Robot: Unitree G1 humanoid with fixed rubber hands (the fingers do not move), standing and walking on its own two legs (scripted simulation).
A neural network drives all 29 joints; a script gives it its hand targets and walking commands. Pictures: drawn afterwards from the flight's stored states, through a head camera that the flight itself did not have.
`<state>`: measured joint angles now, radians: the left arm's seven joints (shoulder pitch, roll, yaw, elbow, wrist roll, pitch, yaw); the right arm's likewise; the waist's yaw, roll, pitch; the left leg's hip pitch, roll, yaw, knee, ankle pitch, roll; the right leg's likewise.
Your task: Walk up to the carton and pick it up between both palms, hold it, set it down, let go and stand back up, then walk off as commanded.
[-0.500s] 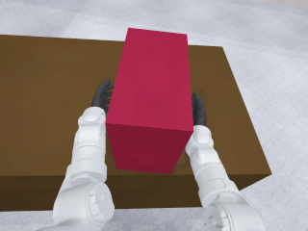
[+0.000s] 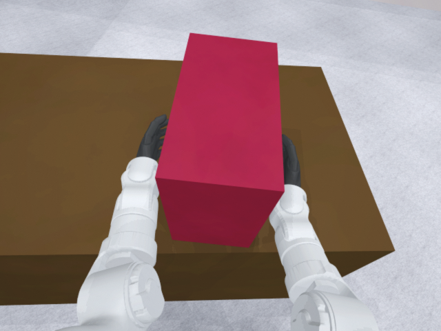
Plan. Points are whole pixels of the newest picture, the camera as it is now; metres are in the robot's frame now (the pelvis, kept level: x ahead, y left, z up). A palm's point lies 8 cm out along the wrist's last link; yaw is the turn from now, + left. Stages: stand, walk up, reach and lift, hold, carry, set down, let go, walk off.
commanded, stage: set down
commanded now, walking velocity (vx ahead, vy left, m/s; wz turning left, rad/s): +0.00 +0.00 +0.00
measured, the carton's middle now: (221, 147) +0.46 +0.00 +0.03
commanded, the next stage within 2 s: none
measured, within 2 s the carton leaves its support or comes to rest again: rests again in 1.44 s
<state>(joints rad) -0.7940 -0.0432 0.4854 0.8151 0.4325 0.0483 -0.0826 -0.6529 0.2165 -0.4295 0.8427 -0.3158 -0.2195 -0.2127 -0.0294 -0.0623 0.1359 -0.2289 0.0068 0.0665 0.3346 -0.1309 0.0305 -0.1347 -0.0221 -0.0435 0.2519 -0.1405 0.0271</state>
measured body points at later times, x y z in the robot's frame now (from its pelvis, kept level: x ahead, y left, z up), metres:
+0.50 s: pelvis +0.02 +0.01 +0.00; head +0.07 +0.04 +0.44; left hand +0.44 +0.15 +0.06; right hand +0.40 -0.11 +0.04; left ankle +0.03 +0.09 -0.75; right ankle -0.01 -0.14 -0.75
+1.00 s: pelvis +0.03 +0.01 +0.00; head +0.08 +0.04 +0.44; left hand +0.45 +0.15 +0.05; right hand +0.41 -0.11 +0.04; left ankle +0.03 +0.09 -0.75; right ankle -0.01 -0.14 -0.75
